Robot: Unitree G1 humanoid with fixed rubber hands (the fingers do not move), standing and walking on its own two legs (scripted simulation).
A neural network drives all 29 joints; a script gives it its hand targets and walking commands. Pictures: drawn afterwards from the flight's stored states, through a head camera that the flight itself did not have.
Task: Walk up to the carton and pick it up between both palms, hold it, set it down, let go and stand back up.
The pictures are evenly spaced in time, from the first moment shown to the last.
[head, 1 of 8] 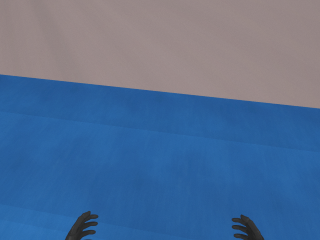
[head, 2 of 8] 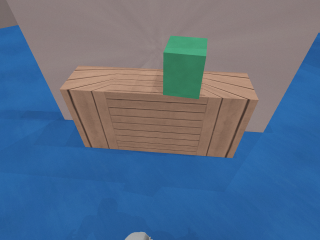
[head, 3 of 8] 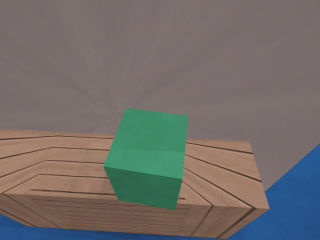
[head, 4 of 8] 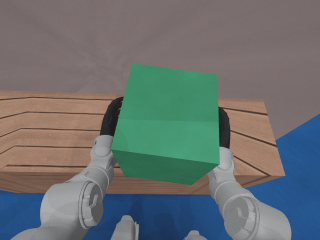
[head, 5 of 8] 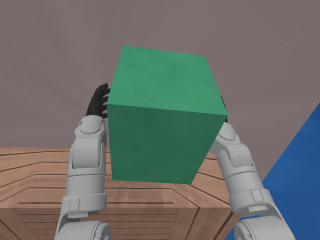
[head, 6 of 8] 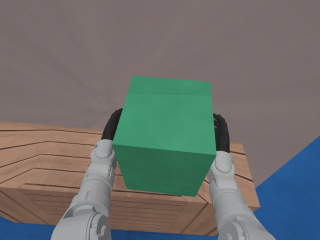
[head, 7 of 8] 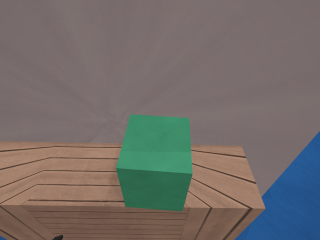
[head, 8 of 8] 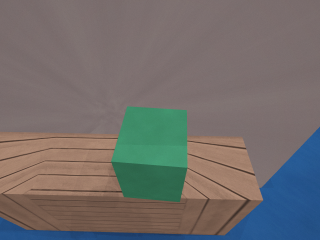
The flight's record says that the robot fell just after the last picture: no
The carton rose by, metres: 0.29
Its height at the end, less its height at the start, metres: +0.00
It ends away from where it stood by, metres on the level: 0.02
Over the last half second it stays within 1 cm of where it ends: yes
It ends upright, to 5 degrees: yes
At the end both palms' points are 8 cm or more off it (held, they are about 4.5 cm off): yes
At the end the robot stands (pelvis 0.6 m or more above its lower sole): yes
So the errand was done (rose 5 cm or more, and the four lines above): yes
